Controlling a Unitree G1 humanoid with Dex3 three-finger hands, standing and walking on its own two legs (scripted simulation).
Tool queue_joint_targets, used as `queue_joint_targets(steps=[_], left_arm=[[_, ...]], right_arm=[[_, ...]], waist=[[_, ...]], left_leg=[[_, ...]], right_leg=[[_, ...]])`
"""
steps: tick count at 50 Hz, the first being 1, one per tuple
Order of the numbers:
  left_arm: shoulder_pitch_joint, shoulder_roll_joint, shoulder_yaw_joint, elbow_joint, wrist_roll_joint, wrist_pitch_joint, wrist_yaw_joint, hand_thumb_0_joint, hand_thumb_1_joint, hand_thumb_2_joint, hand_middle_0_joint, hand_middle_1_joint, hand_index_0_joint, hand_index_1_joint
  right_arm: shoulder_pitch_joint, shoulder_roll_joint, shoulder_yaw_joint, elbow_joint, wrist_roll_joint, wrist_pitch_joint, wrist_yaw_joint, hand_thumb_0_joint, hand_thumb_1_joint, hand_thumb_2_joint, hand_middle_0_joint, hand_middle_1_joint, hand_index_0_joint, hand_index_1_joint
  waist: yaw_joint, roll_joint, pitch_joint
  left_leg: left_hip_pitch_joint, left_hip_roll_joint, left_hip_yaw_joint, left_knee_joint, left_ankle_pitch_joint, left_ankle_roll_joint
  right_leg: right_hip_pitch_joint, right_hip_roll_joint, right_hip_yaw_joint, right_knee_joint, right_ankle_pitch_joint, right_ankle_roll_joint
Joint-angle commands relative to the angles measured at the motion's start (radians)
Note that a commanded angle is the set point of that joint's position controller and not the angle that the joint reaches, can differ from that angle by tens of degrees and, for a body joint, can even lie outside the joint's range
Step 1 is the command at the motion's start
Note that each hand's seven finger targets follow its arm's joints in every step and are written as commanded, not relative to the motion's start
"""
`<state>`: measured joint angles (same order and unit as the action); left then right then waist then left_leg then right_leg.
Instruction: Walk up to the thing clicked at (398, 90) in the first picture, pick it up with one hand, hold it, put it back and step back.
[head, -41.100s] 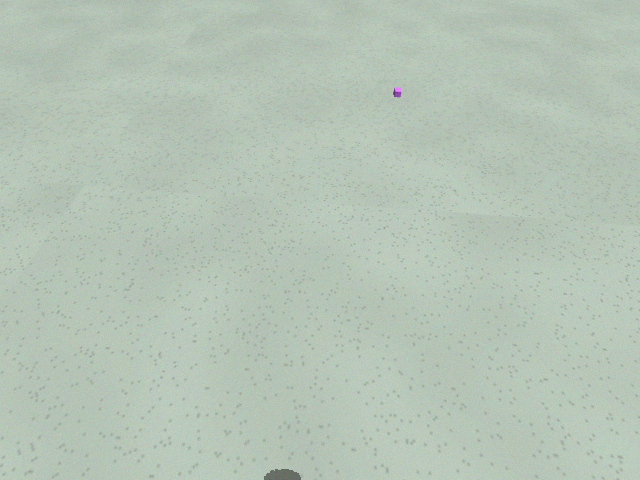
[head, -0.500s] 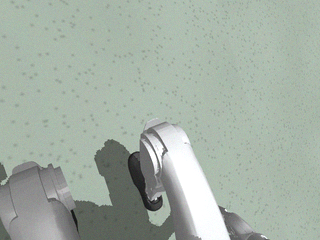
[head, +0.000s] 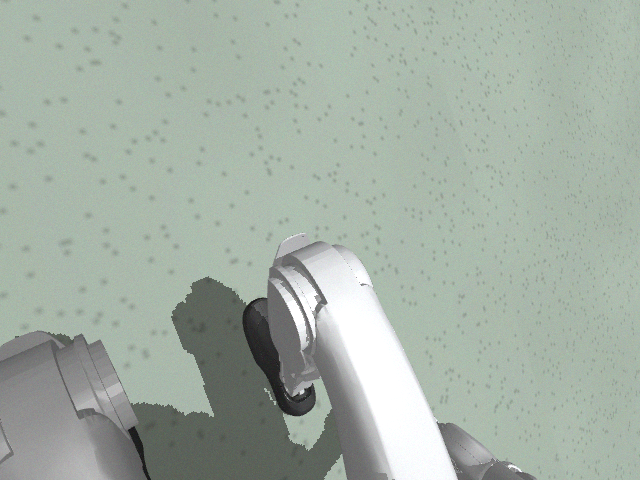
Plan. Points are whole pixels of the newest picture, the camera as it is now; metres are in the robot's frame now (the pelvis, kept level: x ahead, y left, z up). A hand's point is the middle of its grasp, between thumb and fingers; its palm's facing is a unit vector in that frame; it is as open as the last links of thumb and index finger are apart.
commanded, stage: open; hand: left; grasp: from above
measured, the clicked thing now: out of the picture +0.48 +0.31 -0.29
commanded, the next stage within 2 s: withdraw in 1.22 s
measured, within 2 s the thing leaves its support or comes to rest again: neither
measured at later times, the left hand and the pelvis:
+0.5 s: hand out of the picture +0.46 +0.30 -0.25, palm faces -0.47 -0.12 -0.87, open 8.2 cm; pelvis +0.00 +0.00 +0.01, yaw -1 degrees
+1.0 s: hand out of the picture +0.46 +0.30 -0.26, palm faces -0.46 -0.12 -0.88, open 11.0 cm; pelvis +0.00 +0.00 +0.01, yaw -1 degrees
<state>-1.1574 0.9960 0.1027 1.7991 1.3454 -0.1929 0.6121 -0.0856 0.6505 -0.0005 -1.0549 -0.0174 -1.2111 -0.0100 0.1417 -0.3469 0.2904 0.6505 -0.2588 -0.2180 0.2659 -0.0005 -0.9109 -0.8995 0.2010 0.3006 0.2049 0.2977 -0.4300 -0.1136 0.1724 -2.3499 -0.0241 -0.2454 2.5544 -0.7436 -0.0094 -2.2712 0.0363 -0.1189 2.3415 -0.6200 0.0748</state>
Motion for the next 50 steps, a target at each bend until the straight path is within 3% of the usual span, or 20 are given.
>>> queue_joint_targets(steps=[1, 2, 5, 9, 10, 13, 15, 16, 17, 18, 19, 21, 22, 24, 27, 28, 30, 41, 46, 50], left_arm=[[-0.258, 0.19, -0.012, -0.106, -0.015, 0.003, 0.04, 0.0, 0.865, 0.0, -1.198, -0.044, -1.233, -0.007], [-0.268, 0.201, 0.002, -0.114, -0.02, -0.001, 0.042, 0.0, 0.865, 0.0, -1.189, -0.057, -1.227, -0.018], [-0.254, 0.173, -0.024, -0.082, -0.018, -0.004, 0.037, 0.0, 0.841, 0.0, -1.183, -0.038, -1.215, -0.005], [-0.261, 0.198, -0.02, -0.116, -0.027, -0.002, 0.036, 0.0, 0.521, 0.128, -0.923, -0.183, -0.948, -0.158], [-0.258, 0.19, -0.028, -0.108, -0.024, -0.001, 0.034, 0.0, 0.468, 0.152, -0.909, -0.195, -0.929, -0.175], [-0.246, 0.183, -0.029, -0.098, -0.029, 0.0, 0.033, 0.0, 0.4, 0.213, -0.856, -0.243, -0.872, -0.228], [-0.251, 0.168, -0.042, -0.091, -0.033, 0.0, 0.028, 0.0, 0.359, 0.244, -0.821, -0.284, -0.838, -0.267], [-0.269, 0.203, -0.023, -0.131, -0.033, -0.002, 0.033, 0.0, 0.321, 0.278, -0.801, -0.292, -0.812, -0.282], [-0.262, 0.18, -0.036, -0.1, -0.027, 0.003, 0.029, 0.0, 0.324, 0.274, -0.801, -0.297, -0.813, -0.286], [-0.25, 0.181, -0.042, -0.102, -0.04, 0.004, 0.027, 0.0, 0.285, 0.312, -0.784, -0.299, -0.788, -0.297], [-0.255, 0.192, -0.042, -0.121, -0.03, 0.004, 0.028, 0.0, 0.253, 0.334, -0.758, -0.323, -0.761, -0.322], [-0.267, 0.208, -0.027, -0.139, -0.032, 0.002, 0.034, 0.0, 0.238, 0.344, -0.724, -0.368, -0.736, -0.357], [-0.251, 0.177, -0.043, -0.106, -0.036, 0.005, 0.029, 0.0, 0.232, 0.348, -0.724, -0.37, -0.734, -0.361], [-0.25, 0.183, -0.045, -0.108, -0.037, 0.004, 0.031, 0.0, 0.173, 0.402, -0.686, -0.391, -0.688, -0.39], [-0.272, 0.217, -0.017, -0.141, -0.043, 0.002, 0.037, 0.0, 0.111, 0.455, -0.63, -0.447, -0.631, -0.446], [-0.244, 0.188, -0.04, -0.1, -0.039, 0.006, 0.033, 0.0, 0.11, 0.451, -0.628, -0.452, -0.631, -0.45], [-0.24, 0.182, -0.054, -0.11, -0.037, 0.005, 0.033, 0.0, 0.081, 0.479, -0.601, -0.479, -0.603, -0.477], [-0.256, 0.228, -0.029, -0.138, -0.053, 0.0, 0.034, 0.0, -0.023, 0.573, -0.51, -0.562, -0.508, -0.564], [-0.259, 0.209, -0.053, -0.14, -0.045, 0.001, 0.036, 0.0, -0.058, 0.6, -0.472, -0.6, -0.471, -0.601], [-0.242, 0.202, -0.045, -0.128, -0.054, 0.01, 0.031, 0.0, -0.072, 0.614, -0.453, -0.618, -0.454, -0.618]], right_arm=[[0.211, -0.338, -0.096, 0.02, 0.009, 0.008, -0.013, 0.0, -0.908, -0.904, 0.2, 0.301, 0.2, 0.301], [0.214, -0.341, -0.094, 0.019, 0.011, 0.008, -0.015, 0.0, -0.904, -0.902, 0.2, 0.301, 0.2, 0.301], [0.204, -0.343, -0.087, 0.012, 0.008, 0.008, -0.016, 0.0, -0.906, -0.904, 0.2, 0.301, 0.2, 0.301], [0.203, -0.342, -0.084, 0.008, 0.011, 0.004, -0.02, 0.0, -0.896, -0.9, 0.201, 0.301, 0.201, 0.301], [0.209, -0.349, -0.085, 0.006, 0.01, 0.001, -0.018, 0.0, -0.901, -0.902, 0.201, 0.301, 0.201, 0.301], [0.192, -0.344, -0.077, -0.005, 0.011, 0.005, -0.019, 0.0, -0.899, -0.902, 0.201, 0.301, 0.201, 0.301], [0.199, -0.343, -0.078, -0.007, 0.009, 0.002, -0.017, 0.0, -0.901, -0.902, 0.201, 0.301, 0.201, 0.301], [0.204, -0.348, -0.079, -0.005, 0.012, 0.004, -0.018, 0.0, -0.9, -0.902, 0.201, 0.301, 0.201, 0.301], [0.197, -0.35, -0.077, -0.009, 0.012, 0.001, -0.016, 0.0, -0.902, -0.903, 0.201, 0.301, 0.201, 0.301], [0.188, -0.344, -0.073, -0.008, 0.013, 0.0, -0.019, 0.0, -0.901, -0.903, 0.201, 0.301, 0.201, 0.301], [0.202, -0.355, -0.08, -0.009, 0.014, 0.001, -0.018, 0.0, -0.903, -0.904, 0.201, 0.301, 0.201, 0.301], [0.208, -0.353, -0.077, -0.005, 0.014, 0.002, -0.021, 0.0, -0.9, -0.903, 0.201, 0.301, 0.201, 0.301], [0.2, -0.351, -0.079, -0.008, 0.013, -0.001, -0.016, 0.0, -0.903, -0.904, 0.201, 0.301, 0.201, 0.301], [0.197, -0.348, -0.07, -0.016, 0.015, -0.003, -0.017, 0.0, -0.901, -0.904, 0.201, 0.301, 0.201, 0.301], [0.204, -0.357, -0.08, -0.01, 0.018, 0.002, -0.022, 0.0, -0.899, -0.903, 0.201, 0.301, 0.201, 0.301], [0.201, -0.35, -0.075, -0.014, 0.014, -0.001, -0.019, 0.0, -0.901, -0.904, 0.201, 0.301, 0.201, 0.301], [0.202, -0.344, -0.069, -0.016, 0.017, 0.001, -0.022, 0.0, -0.9, -0.903, 0.201, 0.301, 0.201, 0.301], [0.2, -0.352, -0.064, -0.016, 0.021, -0.004, -0.026, 0.0, -0.898, -0.903, 0.201, 0.301, 0.201, 0.301], [0.196, -0.358, -0.07, -0.019, 0.022, -0.003, -0.026, 0.0, -0.896, -0.902, 0.201, 0.301, 0.201, 0.301], [0.215, -0.357, -0.074, -0.013, 0.019, -0.008, -0.022, 0.0, -0.896, -0.902, 0.201, 0.301, 0.201, 0.301]], waist=[[-0.062, 0.517, -0.666], [-0.057, 0.529, -0.665], [-0.074, 0.508, -0.612], [-0.061, 0.517, -0.638], [-0.072, 0.529, -0.623], [-0.068, 0.514, -0.618], [-0.082, 0.523, -0.597], [-0.067, 0.538, -0.629], [-0.076, 0.53, -0.59], [-0.074, 0.504, -0.6], [-0.08, 0.529, -0.612], [-0.068, 0.559, -0.647], [-0.075, 0.541, -0.61], [-0.078, 0.501, -0.591], [-0.06, 0.568, -0.641], [-0.08, 0.538, -0.6], [-0.087, 0.512, -0.612], [-0.072, 0.541, -0.606], [-0.08, 0.536, -0.62], [-0.085, 0.545, -0.603]], left_leg=[[0.475, 0.037, 0.101, -0.281, 0.26, 0.018], [0.475, 0.037, 0.095, -0.287, 0.268, 0.015], [0.454, 0.039, 0.089, -0.281, 0.246, 0.015], [0.479, 0.04, 0.093, -0.285, 0.252, 0.015], [0.488, 0.04, 0.093, -0.282, 0.26, 0.013], [0.486, 0.042, 0.079, -0.293, 0.248, 0.009], [0.493, 0.043, 0.079, -0.303, 0.231, 0.008], [0.501, 0.045, 0.072, -0.31, 0.246, 0.007], [0.486, 0.043, 0.078, -0.296, 0.233, 0.008], [0.477, 0.044, 0.081, -0.299, 0.223, 0.011], [0.496, 0.043, 0.086, -0.295, 0.247, 0.012], [0.531, 0.046, 0.075, -0.309, 0.28, 0.003], [0.51, 0.044, 0.079, -0.297, 0.255, 0.007], [0.476, 0.043, 0.083, -0.298, 0.229, 0.012], [0.53, 0.048, 0.068, -0.321, 0.257, 0.0], [0.505, 0.048, 0.077, -0.309, 0.243, 0.006], [0.487, 0.045, 0.089, -0.298, 0.247, 0.013], [0.507, 0.05, 0.073, -0.321, 0.238, 0.003], [0.516, 0.05, 0.074, -0.311, 0.251, 0.004], [0.517, 0.05, 0.081, -0.311, 0.264, 0.005]], right_leg=[[0.417, 0.038, -0.145, -0.168, 0.254, -0.091], [0.405, 0.034, -0.149, -0.17, 0.252, -0.094], [0.375, 0.035, -0.154, -0.171, 0.235, -0.093], [0.404, 0.035, -0.149, -0.178, 0.244, -0.09], [0.398, 0.033, -0.152, -0.173, 0.249, -0.091], [0.379, 0.033, -0.159, -0.173, 0.232, -0.093], [0.382, 0.031, -0.159, -0.171, 0.227, -0.09], [0.384, 0.033, -0.16, -0.177, 0.235, -0.091], [0.36, 0.027, -0.159, -0.172, 0.223, -0.093], [0.39, 0.034, -0.154, -0.184, 0.224, -0.089], [0.397, 0.034, -0.152, -0.183, 0.244, -0.088], [0.397, 0.033, -0.156, -0.177, 0.259, -0.093], [0.379, 0.03, -0.156, -0.172, 0.244, -0.092], [0.389, 0.034, -0.155, -0.189, 0.229, -0.089], [0.383, 0.03, -0.16, -0.179, 0.238, -0.097], [0.388, 0.033, -0.159, -0.181, 0.237, -0.093], [0.424, 0.038, -0.152, -0.196, 0.254, -0.087], [0.408, 0.032, -0.157, -0.198, 0.232, -0.092], [0.417, 0.035, -0.154, -0.196, 0.255, -0.09], [0.412, 0.034, -0.155, -0.201, 0.258, -0.09]])
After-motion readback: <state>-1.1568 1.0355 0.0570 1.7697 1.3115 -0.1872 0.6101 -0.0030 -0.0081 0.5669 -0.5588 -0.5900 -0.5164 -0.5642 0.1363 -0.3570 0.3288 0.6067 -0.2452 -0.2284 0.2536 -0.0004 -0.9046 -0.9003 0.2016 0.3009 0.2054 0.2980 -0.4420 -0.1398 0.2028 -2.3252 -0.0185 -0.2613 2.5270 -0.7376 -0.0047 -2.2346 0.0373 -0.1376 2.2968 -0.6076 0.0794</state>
